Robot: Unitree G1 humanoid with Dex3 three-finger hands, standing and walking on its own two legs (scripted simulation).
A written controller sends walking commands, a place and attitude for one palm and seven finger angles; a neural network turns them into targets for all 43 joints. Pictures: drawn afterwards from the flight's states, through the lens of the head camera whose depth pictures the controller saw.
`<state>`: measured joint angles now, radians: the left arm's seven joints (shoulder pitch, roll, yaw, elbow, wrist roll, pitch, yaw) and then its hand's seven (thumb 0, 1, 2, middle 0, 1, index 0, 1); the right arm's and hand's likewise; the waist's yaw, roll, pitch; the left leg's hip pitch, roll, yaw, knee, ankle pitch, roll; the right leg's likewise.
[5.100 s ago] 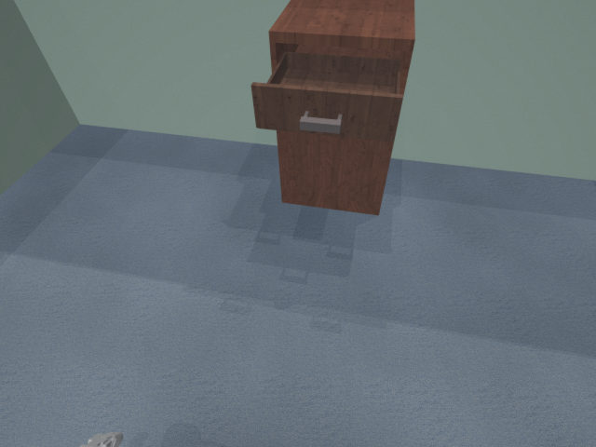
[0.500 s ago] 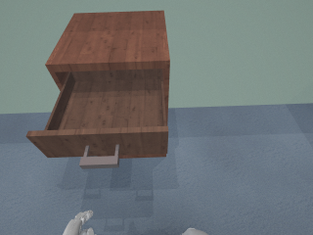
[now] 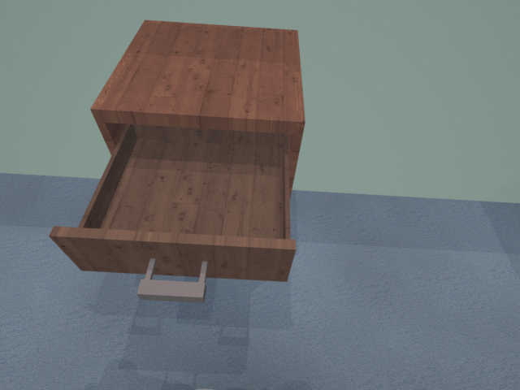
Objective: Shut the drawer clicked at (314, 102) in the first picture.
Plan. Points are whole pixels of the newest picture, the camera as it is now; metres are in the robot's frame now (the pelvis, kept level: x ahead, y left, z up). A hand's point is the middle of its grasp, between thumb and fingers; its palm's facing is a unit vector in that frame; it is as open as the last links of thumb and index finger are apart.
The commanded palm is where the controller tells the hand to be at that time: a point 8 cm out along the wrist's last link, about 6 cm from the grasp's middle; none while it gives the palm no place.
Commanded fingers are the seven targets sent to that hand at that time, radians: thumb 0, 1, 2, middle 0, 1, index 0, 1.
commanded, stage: come to a stop and stand still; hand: left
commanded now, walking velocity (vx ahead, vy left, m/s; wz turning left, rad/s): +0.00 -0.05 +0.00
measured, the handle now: (175, 278) +0.30 +0.19 -0.08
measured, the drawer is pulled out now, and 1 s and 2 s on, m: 0.30 0.30 0.30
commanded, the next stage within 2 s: look again from close up in 1.04 s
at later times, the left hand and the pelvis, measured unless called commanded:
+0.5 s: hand out of the picture +0.01 +0.15 -0.18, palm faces +0.02 -0.98 -0.21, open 7.4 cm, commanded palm none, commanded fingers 0.00 0.90 0.90 -0.20 -0.30 -0.20 -0.30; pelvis -0.02 -0.03 -0.01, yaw +2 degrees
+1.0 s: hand out of the picture -0.02 +0.14 -0.18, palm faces +0.03 -0.99 -0.15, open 7.4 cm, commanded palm none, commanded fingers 0.00 0.90 0.90 -0.20 -0.30 -0.20 -0.30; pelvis +0.00 -0.01 +0.00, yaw +0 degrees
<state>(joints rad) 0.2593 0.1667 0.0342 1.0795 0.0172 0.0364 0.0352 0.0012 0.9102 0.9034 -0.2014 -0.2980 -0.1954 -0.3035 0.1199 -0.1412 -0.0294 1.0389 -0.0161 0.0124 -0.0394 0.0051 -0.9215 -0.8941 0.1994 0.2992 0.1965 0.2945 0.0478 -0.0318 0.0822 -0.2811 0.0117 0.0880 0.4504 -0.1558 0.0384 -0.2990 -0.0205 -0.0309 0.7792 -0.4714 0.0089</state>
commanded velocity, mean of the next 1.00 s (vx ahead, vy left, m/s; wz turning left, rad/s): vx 0.00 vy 0.00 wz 0.00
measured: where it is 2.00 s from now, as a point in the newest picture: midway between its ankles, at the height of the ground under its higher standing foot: outside the picture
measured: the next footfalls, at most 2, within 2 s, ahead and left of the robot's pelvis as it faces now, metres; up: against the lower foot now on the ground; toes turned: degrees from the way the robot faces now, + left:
right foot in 0.12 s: -0.01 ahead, -0.14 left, +0.00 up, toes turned -2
